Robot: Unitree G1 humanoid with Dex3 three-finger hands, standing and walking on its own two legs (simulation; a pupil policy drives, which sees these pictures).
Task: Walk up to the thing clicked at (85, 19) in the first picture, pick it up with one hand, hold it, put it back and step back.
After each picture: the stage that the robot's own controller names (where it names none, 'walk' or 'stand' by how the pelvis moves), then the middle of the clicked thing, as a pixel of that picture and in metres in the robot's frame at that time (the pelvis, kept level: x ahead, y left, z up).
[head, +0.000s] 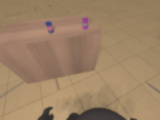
stand; (85, 23) +0.99 +0.11 +0.08
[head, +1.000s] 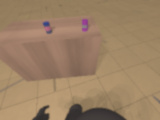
walk; (84, 25) +0.91 +0.13 +0.10
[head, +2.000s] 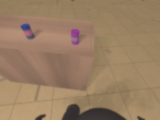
walk; (75, 37) +0.61 +0.19 +0.11
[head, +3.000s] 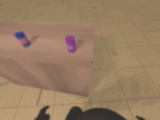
stand; (70, 44) +0.51 +0.19 +0.11
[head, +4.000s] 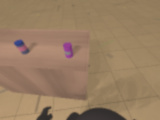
stand; (68, 50) +0.50 +0.20 +0.08
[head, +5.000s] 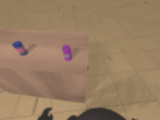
stand; (67, 53) +0.48 +0.21 +0.07
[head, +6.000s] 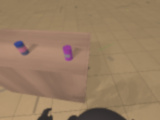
stand; (68, 53) +0.48 +0.21 +0.07
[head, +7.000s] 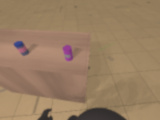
stand; (68, 53) +0.48 +0.21 +0.07
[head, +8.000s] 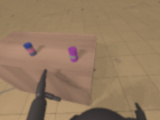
rise first; (73, 54) +0.47 +0.19 +0.08
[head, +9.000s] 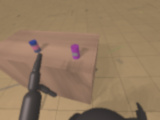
go down; (75, 52) +0.50 +0.19 +0.08
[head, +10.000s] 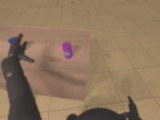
go down; (67, 50) +0.49 +0.18 +0.08
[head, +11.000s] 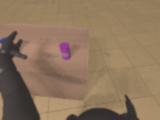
go down; (65, 51) +0.47 +0.18 +0.09
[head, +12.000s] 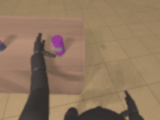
close in; (58, 45) +0.47 +0.19 +0.12
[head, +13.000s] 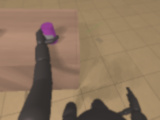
lift; (50, 34) +0.54 +0.21 +0.14
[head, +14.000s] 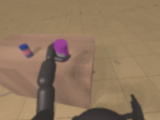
lift; (62, 51) +0.34 +0.18 +0.25
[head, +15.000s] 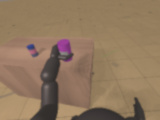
hold; (65, 50) +0.34 +0.17 +0.26
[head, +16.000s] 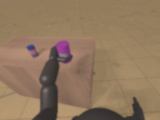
hold; (64, 52) +0.33 +0.17 +0.25
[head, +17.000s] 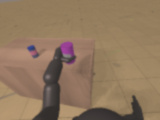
crouch; (68, 53) +0.34 +0.15 +0.24
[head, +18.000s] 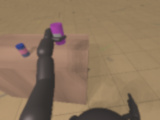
crouch; (58, 34) +0.46 +0.20 +0.29
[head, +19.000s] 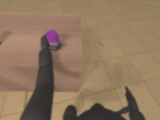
lower; (54, 41) +0.50 +0.21 +0.12
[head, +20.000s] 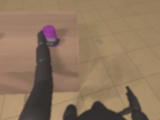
lower; (51, 36) +0.53 +0.20 +0.14
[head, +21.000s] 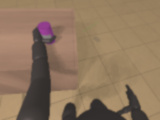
lower; (47, 33) +0.54 +0.21 +0.14
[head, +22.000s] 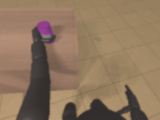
lower; (47, 33) +0.54 +0.22 +0.14
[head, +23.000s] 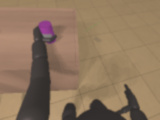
loosen; (48, 33) +0.54 +0.21 +0.14
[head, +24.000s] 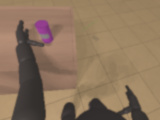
withdraw; (45, 32) +0.54 +0.22 +0.14
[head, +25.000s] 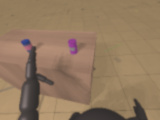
sink last; (73, 46) +0.54 +0.20 +0.11
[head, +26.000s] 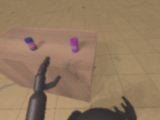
stand; (74, 45) +0.56 +0.20 +0.09
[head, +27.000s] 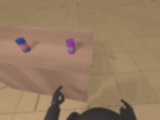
stand; (71, 46) +0.54 +0.20 +0.08
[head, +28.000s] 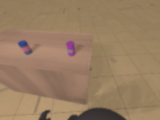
walk; (71, 48) +0.54 +0.19 +0.08
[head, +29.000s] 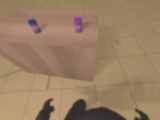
walk; (78, 25) +0.73 +0.16 +0.09
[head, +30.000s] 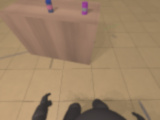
walk; (84, 8) +1.08 +0.11 +0.10
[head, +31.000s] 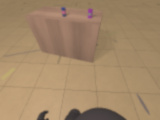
walk; (90, 13) +1.34 +0.10 +0.10
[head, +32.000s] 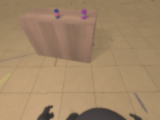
stand; (83, 14) +1.29 +0.15 +0.07
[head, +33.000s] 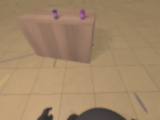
stand; (82, 14) +1.28 +0.16 +0.07
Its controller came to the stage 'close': yes
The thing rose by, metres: 0.20
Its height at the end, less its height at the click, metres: +0.00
